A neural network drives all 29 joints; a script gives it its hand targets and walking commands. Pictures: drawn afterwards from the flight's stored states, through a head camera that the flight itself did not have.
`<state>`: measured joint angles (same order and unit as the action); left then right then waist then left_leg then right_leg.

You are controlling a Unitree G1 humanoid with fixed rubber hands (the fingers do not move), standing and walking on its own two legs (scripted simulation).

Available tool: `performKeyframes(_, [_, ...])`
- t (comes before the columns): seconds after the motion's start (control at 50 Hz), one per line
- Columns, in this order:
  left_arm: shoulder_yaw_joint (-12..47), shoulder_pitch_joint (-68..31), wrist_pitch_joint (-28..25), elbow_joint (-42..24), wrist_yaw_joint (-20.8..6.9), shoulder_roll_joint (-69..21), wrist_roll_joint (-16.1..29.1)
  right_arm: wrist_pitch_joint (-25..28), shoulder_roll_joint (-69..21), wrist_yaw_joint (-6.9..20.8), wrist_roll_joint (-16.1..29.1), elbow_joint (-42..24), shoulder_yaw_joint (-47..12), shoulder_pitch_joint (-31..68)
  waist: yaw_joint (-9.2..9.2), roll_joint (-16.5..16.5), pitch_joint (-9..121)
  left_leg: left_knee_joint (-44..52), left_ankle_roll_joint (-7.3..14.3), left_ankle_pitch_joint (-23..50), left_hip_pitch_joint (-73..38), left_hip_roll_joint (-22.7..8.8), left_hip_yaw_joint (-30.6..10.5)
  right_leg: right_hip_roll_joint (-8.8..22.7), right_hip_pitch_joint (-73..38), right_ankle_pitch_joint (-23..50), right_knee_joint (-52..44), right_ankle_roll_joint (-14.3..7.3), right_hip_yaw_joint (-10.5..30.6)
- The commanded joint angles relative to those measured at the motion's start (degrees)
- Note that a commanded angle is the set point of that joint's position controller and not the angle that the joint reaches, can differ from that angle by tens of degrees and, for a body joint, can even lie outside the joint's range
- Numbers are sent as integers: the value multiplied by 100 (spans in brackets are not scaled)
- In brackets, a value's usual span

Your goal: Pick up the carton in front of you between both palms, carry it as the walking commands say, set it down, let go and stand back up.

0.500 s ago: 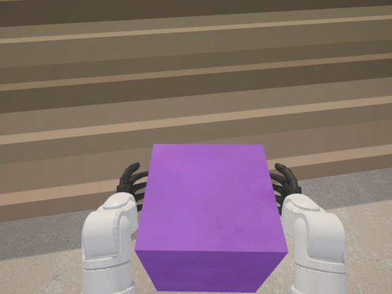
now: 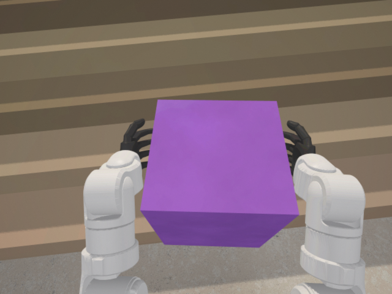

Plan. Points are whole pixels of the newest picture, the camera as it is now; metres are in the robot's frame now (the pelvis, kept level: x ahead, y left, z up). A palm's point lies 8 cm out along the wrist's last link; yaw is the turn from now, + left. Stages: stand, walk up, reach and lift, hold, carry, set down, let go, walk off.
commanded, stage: carry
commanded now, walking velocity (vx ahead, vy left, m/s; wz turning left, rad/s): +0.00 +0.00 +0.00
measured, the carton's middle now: (213, 181) +0.32 +0.01 +0.07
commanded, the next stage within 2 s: none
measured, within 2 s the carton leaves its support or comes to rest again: neither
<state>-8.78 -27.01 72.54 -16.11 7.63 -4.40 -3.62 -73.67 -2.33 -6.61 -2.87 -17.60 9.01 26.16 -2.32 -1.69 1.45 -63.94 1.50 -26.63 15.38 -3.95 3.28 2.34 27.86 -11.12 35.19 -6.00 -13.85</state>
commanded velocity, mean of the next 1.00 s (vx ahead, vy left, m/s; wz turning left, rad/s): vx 0.07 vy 0.00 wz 0.00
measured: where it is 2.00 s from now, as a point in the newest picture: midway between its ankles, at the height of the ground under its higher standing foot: (223, 184)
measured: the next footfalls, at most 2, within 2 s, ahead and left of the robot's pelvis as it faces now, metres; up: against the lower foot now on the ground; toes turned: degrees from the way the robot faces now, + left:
left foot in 0.28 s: +0.29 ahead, +0.10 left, +0.00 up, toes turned +4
right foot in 0.48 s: +0.22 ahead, -0.10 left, +0.01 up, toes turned -6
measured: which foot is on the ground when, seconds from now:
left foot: up 0.00-0.26, down 0.28-1.00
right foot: down 0.00-0.32, up 0.34-0.46, down 0.48-0.90, up 0.92-1.00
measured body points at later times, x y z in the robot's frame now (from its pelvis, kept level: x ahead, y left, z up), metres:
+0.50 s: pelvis +0.22 +0.01 +0.01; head +0.32 +0.00 +0.45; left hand +0.64 +0.15 +0.15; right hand +0.63 -0.15 +0.14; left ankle +0.25 +0.09 -0.72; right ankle +0.18 -0.10 -0.72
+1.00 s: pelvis +0.33 -0.04 +0.03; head +0.38 -0.04 +0.48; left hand +0.72 +0.10 +0.15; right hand +0.70 -0.21 +0.15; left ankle +0.31 +0.05 -0.72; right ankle +0.26 -0.12 -0.66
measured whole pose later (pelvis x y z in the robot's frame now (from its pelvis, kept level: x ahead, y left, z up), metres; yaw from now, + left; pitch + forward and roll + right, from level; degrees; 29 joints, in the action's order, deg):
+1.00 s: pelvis +0.33 -0.04 +0.03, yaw -1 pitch +6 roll +0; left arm -14.3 -39.8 69.7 -0.2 7.0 -0.4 -3.3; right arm -69.1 -1.6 -7.5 -3.5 1.0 12.1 40.4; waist 2.8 0.2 -0.4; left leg -19.8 3.8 -11.3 13.5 0.3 6.8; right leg -0.8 23.1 -27.2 49.8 -2.5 -3.5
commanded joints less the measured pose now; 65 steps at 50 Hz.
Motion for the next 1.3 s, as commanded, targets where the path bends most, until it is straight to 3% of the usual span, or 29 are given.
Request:
performKeyframes(0.0, [3753, -4023, 217, -220, -1411, -4265, 2715, -105, -4525, 1087, 2331, 7, -3746, 4066, -63, 426, 2199, -1170, 192, 548, 2443, -82, -381, 1773, -3329, 1939, -1521, -591, 2670])
performKeyframes(0.08, [3578, -5074, 260, 69, -1450, -4734, 2898, -117, -4941, 977, 2282, 409, -3592, 4959, 58, 763, 2488, 370, 50, 734, 1829, 43, -93, 1372, -2973, 3549, -1317, -374, 1321])
performKeyframes(0.2, [3066, -5679, 355, 1099, -1414, -4704, 2587, -192, -5115, 917, 2318, 1226, -3340, 5960, -33, 1137, 2596, 2700, -62, 1933, 1232, 522, 459, 953, -3234, 4450, -634, -267, 486])
performKeyframes(0.26, [2839, -6103, 373, 1499, -1375, -4793, 2450, -242, -5331, 1024, 2397, 1611, -3098, 6358, 222, 775, 2606, 4335, 40, 4016, -433, 441, 502, 567, -2435, 2880, 311, 150, 208])
performKeyframes(0.28, [2772, -6176, 386, 1669, -1360, -4819, 2398, -263, -5309, 1065, 2404, 1768, -2950, 6452, 256, 250, 2748, 4020, 201, 6121, -1525, -313, -239, 416, -1615, 1213, 632, 402, 399])
performKeyframes(0.3, [2737, -6368, 430, 1801, -1342, -4950, 2436, -254, -5306, 1077, 2312, 2004, -2820, 6473, 298, -607, 3355, 3001, 967, 8999, -2923, -1387, -1263, 82, -724, -848, 1173, 636, 746])
performKeyframes(0.32, [2628, -6360, 447, 1892, -1330, -4997, 2391, -239, -5377, 1087, 2268, 2194, -2656, 6260, 388, -1101, 3570, 2992, 1387, 9167, -3365, -1607, -1714, -69, -99, -2261, 1436, 671, 1018])
performKeyframes(0.42, [2549, -6630, 364, 1379, -1212, -5589, 2357, -185, -5866, 1069, 2241, 1328, -2605, 6686, 315, -708, 3489, 2967, 838, 8103, -3059, -983, -803, -116, -515, -1149, -470, 588, 1047])
performKeyframes(0.48, [2648, -6350, 321, 905, -1133, -5531, 2230, -127, -5668, 961, 2097, 745, -2805, 6561, 198, -457, 3711, 2876, 544, 6854, -2049, -684, -419, 139, -1892, 905, -732, 553, 1026])
performKeyframes(0.54, [2900, -6098, 286, 801, -1150, -5271, 2191, -115, -5459, 920, 2036, 557, -3089, 6420, 159, 510, 3819, 2522, 306, 5084, -968, -265, -105, 584, -2710, 4313, 306, 238, 1301])
performKeyframes(0.6, [3159, -5955, 229, 905, -1255, -5250, 2242, -59, -5422, 962, 1966, 856, -3302, 6085, 198, 426, 3634, 2897, 333, 5161, -1124, -155, -18, 447, -2355, 4049, 417, 284, 1189])
performKeyframes(0.7, [3279, -5457, 52, 1518, -1435, -5593, 2206, 122, -5841, 1163, 2029, 1609, -3493, 5466, 250, -495, 3269, 2532, 608, 8063, -2711, -509, -281, -124, -1124, 1149, -1184, 633, 728])
performKeyframes(0.74, [3281, -5377, -69, 1632, -1506, -5736, 2232, 260, -6034, 1205, 2085, 1655, -3547, 5400, 142, 245, 3141, 2154, 402, 5828, -1292, -106, 131, 25, -2717, 3721, -1438, 647, 763])
performKeyframes(0.78, [3284, -5306, -183, 1699, -1559, -5853, 2306, 399, -6116, 1190, 2101, 1574, -3595, 5483, 49, 1540, 2789, 2718, 71, 723, 1587, 659, 751, 739, -5156, 8256, -296, 193, 1325])
performKeyframes(0.8, [3293, -5292, -230, 1680, -1570, -5854, 2346, 446, -6076, 1167, 2083, 1559, -3612, 5500, -49, 1492, 2708, 3053, 5, 356, 1938, 773, 771, 930, -5451, 8951, -65, -15, 1460])
performKeyframes(0.84, [3415, -5386, -336, 1399, -1549, -5810, 2393, 528, -6138, 1160, 2153, 1503, -3648, 5468, 161, 1057, 2907, 4291, -5, 1942, 551, 785, 740, 817, -4634, 8181, 181, 14, 1239])
performKeyframes(0.86, [3497, -5414, -389, 1261, -1529, -5810, 2414, 561, -6176, 1181, 2209, 1450, -3667, 5460, 396, 707, 2990, 4969, 32, 3341, -634, 676, 689, 597, -3726, 6668, 647, 115, 1002])
performKeyframes(0.88, [3556, -5423, -431, 1187, -1503, -5777, 2402, 582, -6171, 1218, 2232, 1484, -3658, 5404, 628, 38, 3114, 4987, 300, 5788, -2458, 156, 159, 283, -1972, 3770, 1295, 205, 836])
performKeyframes(0.9, [3601, -5476, -418, 1137, -1473, -5767, 2390, 590, -6089, 1244, 2283, 1516, -3679, 5333, 701, -993, 3028, 3818, 955, 9797, -4072, -991, -891, -390, 145, -1487, 2150, 400, 721])
performKeyframes(0.92, [3585, -5371, -385, 1255, -1436, -5715, 2355, 547, -5898, 1249, 2321, 1502, -3674, 5349, 635, -874, 2971, 3467, 1578, 10304, -4255, -1666, -1182, -275, 891, -2399, 2491, 465, 1354])
performKeyframes(0.96, [3428, -5272, -310, 1193, -1333, -5357, 2243, 500, -5872, 1251, 2513, 1361, -3741, 5480, 525, -418, 2743, 3738, 1352, 7413, -3743, -1482, -1033, 142, 1079, -2155, 1436, 319, 1563])
performKeyframes(1.04, [3222, -5474, -39, 1036, -1176, -5008, 2266, 267, -5528, 1184, 2649, 1047, -3579, 5891, 291, -824, 2721, 4022, 1099, 4839, -1162, -943, -164, -329, -1267, -506, -22, 334, 631])
performKeyframes(1.08, [3159, -5526, 101, 1164, -1197, -4973, 2370, 119, -5380, 1132, 2603, 1142, -3432, 5914, 95, -405, 2823, 3439, 908, 3181, -301, -607, 64, -316, -2451, 217, -710, 94, 517])
performKeyframes(1.1, [3107, -5556, 173, 1289, -1230, -4949, 2410, 50, -5297, 1114, 2523, 1292, -3339, 5883, -47, 127, 2807, 2529, 647, 2010, 370, -376, 261, 62, -3172, 430, -1076, -133, 1149])
performKeyframes(1.12, [2966, -5474, 244, 1544, -1259, -4788, 2408, -35, -5151, 1103, 2423, 1486, -3195, 5859, -3, 1408, 2858, 1070, 301, 42, 1415, 33, 465, 1422, -3765, 1433, -1591, -552, 3176])
performKeyframes(1.14, [2896, -5607, 236, 1685, -1277, -4777, 2352, -125, -5140, 1098, 2420, 1524, -3080, 6050, -24, 1878, 2977, -249, 251, -664, 2053, 366, 241, 2175, -3730, 664, -1905, -1273, 4345])
performKeyframes(1.18, [2942, -6061, 274, 1601, -1326, -5030, 2502, -195, -5334, 1098, 2398, 1768, -3005, 6295, 37, 859, 2196, -2056, 240, -21, 3179, 201, -204, 1867, -3310, -761, -2055, -1229, 4050])
performKeyframes(1.2, [2963, -6319, 276, 1541, -1342, -5147, 2560, -204, -5463, 1101, 2424, 1873, -2974, 6355, 27, 639, 2112, -2727, 244, 275, 3647, 120, -187, 1714, -3357, -246, -1918, -1143, 3654])
performKeyframes(1.28, [2823, -6559, 296, 1521, -1315, -5324, 2672, -229, -5626, 1038, 2396, 2113, -2784, 6346, -139, 474, 2333, -4713, 387, 38, 5078, 109, -162, 1537, -4017, 434, -1546, -929, 3073])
